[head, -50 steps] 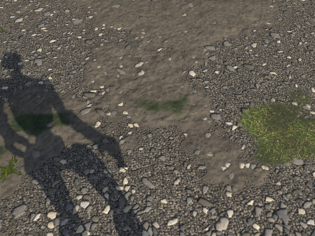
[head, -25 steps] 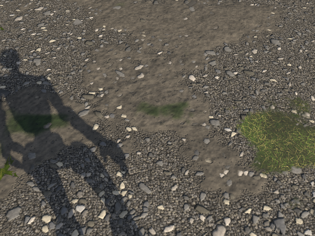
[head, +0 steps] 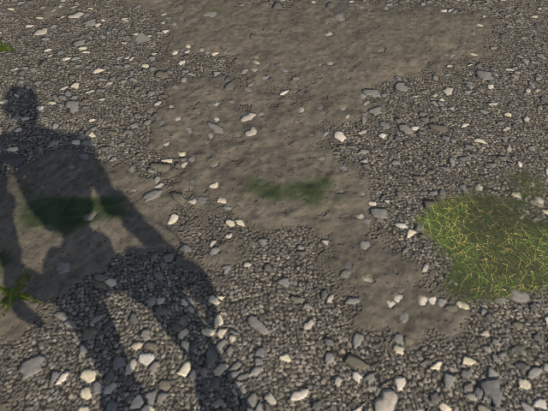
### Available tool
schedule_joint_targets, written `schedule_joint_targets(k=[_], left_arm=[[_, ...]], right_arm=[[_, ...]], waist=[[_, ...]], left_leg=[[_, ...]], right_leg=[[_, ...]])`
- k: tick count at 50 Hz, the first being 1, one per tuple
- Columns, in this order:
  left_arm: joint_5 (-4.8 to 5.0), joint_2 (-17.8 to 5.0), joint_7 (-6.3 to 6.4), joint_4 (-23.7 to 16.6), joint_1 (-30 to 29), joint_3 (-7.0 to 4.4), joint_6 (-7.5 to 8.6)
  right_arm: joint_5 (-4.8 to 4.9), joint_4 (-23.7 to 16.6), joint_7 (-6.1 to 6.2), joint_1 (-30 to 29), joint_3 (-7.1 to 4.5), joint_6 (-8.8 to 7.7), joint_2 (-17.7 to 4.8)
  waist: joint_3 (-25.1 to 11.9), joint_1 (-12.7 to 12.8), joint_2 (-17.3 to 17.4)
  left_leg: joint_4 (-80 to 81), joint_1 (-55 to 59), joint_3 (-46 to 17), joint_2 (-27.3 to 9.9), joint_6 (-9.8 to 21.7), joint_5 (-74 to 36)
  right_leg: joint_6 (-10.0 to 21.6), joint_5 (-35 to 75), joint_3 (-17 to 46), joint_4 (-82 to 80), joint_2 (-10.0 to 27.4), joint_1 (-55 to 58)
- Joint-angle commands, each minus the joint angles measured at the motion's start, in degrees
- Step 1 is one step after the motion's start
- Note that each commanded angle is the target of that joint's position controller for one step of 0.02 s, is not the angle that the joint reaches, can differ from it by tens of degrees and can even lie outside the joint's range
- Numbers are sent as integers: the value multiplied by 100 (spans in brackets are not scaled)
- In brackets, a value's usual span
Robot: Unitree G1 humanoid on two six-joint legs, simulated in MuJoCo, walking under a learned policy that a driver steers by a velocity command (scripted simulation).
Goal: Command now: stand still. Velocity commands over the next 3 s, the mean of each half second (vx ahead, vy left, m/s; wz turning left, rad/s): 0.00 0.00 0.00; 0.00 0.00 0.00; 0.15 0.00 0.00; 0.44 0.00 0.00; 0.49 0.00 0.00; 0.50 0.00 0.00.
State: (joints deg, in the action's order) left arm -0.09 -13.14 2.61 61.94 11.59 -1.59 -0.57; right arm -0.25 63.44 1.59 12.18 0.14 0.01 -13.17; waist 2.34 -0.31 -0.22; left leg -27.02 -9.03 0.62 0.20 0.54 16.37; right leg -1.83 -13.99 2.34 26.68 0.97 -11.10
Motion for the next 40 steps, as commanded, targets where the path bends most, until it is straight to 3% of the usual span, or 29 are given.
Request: schedule_joint_targets(k=[1, 40], left_arm=[[1, -584, 20, -78, 135, -82, 42], [30, -294, 71, 273, 638, -19, 35]], right_arm=[[2, -142, 20, 222, -89, -43, -611], [33, -228, 49, 1009, -116, -78, -267]], waist=[[20, 4, 48], [127, 32, 36]], left_leg=[[606, -343, -186, -188, 73, -615], [591, -360, -186, -156, 135, -866]], right_leg=[[110, 786, -24, -343, 30, 78], [80, 803, -55, -330, 41, -55]])
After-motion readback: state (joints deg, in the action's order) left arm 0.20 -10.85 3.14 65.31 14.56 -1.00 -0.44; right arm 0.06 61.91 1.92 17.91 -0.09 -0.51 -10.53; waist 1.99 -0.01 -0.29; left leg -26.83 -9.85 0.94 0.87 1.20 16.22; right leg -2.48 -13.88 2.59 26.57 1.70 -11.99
